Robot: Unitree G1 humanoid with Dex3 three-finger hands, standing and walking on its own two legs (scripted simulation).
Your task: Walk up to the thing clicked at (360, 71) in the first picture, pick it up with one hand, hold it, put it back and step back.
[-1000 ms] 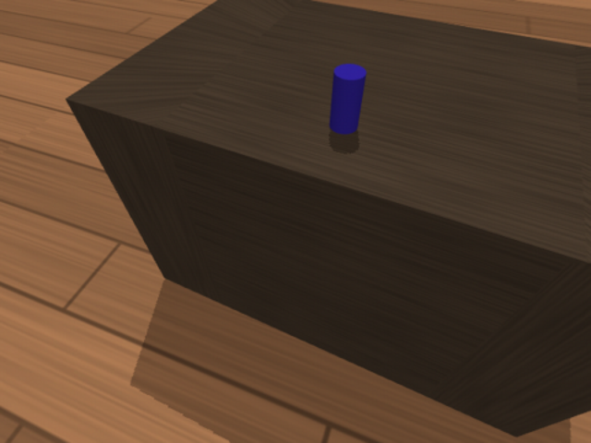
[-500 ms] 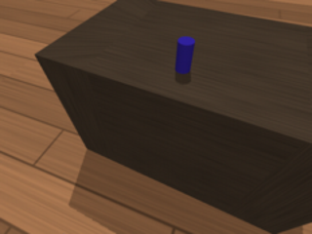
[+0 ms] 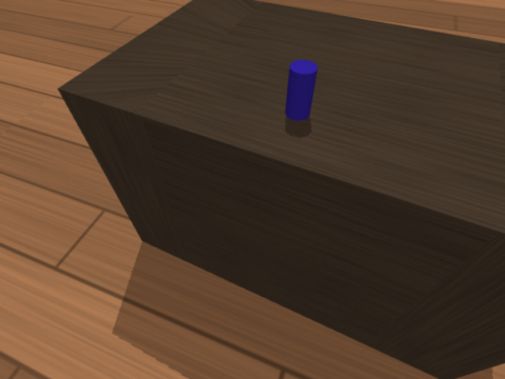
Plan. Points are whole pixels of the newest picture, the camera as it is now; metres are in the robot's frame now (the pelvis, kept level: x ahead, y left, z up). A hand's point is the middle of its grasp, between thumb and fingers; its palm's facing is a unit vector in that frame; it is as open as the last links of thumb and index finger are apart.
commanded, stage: stand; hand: left
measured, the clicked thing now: (300, 91) +0.67 -0.09 +0.08
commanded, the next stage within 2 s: walk up in 0.12 s
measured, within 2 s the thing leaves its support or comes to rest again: neither
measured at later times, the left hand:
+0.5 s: hand out of the picture +0.14 +0.20 -0.16, palm faces -0.18 -0.89 -0.43, open 7.4 cm
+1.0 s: hand (179, 285) +0.33 +0.18 -0.18, palm faces -0.35 -0.83 -0.44, open 7.4 cm
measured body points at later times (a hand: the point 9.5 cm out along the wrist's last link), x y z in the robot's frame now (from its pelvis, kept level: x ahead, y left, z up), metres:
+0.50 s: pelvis +0.05 -0.09 -0.04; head +0.06 -0.11 +0.41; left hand +0.15 +0.24 -0.14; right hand +0.05 -0.44 -0.16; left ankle +0.01 +0.09 -0.73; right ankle +0.11 -0.23 -0.75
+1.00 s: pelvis +0.13 -0.05 -0.04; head +0.20 -0.06 +0.40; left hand +0.34 +0.22 -0.15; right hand +0.12 -0.38 -0.15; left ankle +0.20 +0.05 -0.75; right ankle +0.09 -0.21 -0.70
